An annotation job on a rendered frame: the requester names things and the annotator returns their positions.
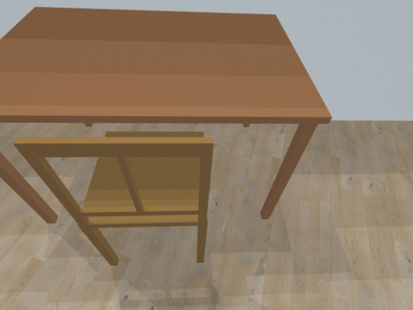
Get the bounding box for chair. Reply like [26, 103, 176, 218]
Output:
[13, 132, 214, 265]

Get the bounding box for table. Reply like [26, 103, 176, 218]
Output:
[0, 7, 332, 223]

